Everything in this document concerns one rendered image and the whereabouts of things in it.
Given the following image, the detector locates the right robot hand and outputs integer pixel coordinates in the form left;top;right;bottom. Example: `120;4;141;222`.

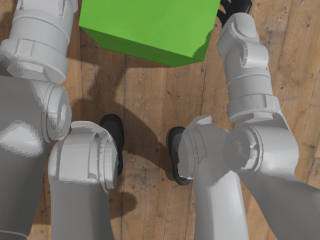
216;0;253;28

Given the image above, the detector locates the robot right forearm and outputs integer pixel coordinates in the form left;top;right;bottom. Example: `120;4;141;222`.
216;12;293;135

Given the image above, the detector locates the robot left forearm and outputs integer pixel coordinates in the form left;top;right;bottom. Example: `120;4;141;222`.
0;0;78;85

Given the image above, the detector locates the carton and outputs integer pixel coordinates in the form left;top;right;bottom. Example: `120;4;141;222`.
78;0;221;68

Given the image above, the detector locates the robot left upper arm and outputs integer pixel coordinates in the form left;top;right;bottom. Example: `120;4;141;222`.
0;75;72;240

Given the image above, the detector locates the left robot foot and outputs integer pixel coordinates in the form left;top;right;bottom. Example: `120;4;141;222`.
99;114;125;176

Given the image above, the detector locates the robot right shin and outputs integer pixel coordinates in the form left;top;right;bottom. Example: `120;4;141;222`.
177;115;229;180

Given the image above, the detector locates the robot right upper arm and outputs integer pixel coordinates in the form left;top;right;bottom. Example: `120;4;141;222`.
222;123;320;240

